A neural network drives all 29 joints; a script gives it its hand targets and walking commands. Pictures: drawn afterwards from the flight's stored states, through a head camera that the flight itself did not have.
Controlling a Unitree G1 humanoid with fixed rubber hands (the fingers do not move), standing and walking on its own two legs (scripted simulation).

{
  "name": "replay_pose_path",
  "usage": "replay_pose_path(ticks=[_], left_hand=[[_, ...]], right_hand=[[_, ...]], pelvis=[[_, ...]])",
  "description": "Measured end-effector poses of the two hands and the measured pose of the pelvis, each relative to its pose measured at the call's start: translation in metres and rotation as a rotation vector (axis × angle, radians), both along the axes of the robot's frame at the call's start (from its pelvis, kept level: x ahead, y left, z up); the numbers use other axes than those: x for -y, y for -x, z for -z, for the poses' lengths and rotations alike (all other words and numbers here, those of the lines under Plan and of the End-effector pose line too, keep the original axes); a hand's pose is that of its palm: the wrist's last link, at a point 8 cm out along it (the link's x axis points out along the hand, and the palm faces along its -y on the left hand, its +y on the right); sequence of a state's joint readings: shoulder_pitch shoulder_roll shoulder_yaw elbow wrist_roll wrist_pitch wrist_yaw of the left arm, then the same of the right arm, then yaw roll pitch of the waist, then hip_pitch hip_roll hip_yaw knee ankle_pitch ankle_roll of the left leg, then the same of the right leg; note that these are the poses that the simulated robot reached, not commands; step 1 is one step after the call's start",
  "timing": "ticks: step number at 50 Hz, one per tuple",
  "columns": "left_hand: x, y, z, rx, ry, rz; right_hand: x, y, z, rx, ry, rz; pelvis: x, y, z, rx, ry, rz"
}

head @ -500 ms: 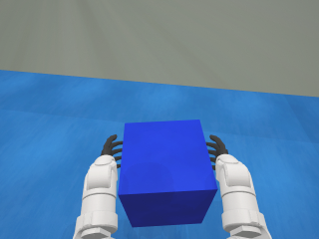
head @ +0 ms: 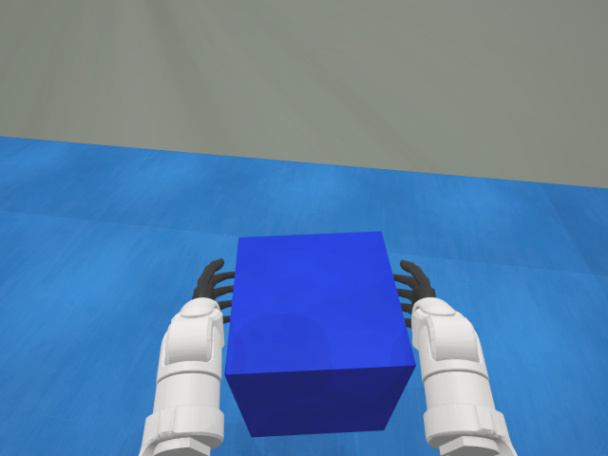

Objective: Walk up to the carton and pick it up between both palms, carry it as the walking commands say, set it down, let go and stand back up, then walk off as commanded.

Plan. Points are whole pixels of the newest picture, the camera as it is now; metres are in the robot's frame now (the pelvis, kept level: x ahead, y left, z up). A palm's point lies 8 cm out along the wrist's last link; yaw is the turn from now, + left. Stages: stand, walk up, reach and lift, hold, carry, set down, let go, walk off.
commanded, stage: hold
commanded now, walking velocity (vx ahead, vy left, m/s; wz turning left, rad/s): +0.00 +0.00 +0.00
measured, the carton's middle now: (314, 337) +0.30 +0.00 -0.03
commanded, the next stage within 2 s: carry in 0.58 s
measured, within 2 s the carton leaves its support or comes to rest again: neither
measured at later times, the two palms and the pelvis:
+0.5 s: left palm (207, 310) +0.30 +0.15 +0.05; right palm (423, 311) +0.29 -0.15 +0.05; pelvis +0.00 +0.00 +0.00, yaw +0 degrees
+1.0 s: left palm (126, 309) +0.28 +0.25 +0.07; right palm (351, 290) +0.31 -0.05 +0.08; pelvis +0.01 +0.07 -0.01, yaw +5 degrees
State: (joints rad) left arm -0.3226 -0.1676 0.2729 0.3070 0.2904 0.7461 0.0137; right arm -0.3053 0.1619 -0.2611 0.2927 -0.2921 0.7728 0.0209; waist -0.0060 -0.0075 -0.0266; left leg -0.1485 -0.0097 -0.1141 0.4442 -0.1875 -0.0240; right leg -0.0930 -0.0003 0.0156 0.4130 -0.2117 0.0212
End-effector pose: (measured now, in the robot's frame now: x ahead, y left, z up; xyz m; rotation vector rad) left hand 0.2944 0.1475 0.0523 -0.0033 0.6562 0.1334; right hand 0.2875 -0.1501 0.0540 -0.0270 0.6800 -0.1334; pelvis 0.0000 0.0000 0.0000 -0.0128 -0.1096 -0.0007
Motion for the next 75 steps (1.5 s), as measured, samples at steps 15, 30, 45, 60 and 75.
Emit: replay_pose_path(ticks=[15,30,45,60,75], left_hand=[[0.001,0.000,0.000,0.001,-0.004,0.004],[0.001,-0.003,0.003,-0.012,-0.004,0.005],[-0.049,-0.018,-0.037,0.126,0.010,-0.044],[-0.126,0.042,-0.028,0.038,0.018,-0.177],[-0.262,0.115,-0.023,0.012,0.003,-0.346]], right_hand=[[0.001,0.000,0.000,0.003,0.000,0.001],[0.001,-0.003,0.003,-0.009,0.000,0.001],[-0.049,-0.025,-0.033,0.130,-0.058,0.011],[-0.126,0.002,-0.020,0.038,-0.092,-0.079],[-0.273,0.022,-0.017,0.009,-0.103,-0.245]], pelvis=[[0.000,0.000,0.000,0.000,0.000,0.000],[0.000,-0.003,0.000,-0.005,-0.001,0.000],[-0.045,-0.007,0.014,-0.155,0.001,-0.043],[-0.091,-0.005,0.020,-0.196,-0.011,-0.140],[-0.192,0.022,0.024,-0.193,-0.010,-0.316]])
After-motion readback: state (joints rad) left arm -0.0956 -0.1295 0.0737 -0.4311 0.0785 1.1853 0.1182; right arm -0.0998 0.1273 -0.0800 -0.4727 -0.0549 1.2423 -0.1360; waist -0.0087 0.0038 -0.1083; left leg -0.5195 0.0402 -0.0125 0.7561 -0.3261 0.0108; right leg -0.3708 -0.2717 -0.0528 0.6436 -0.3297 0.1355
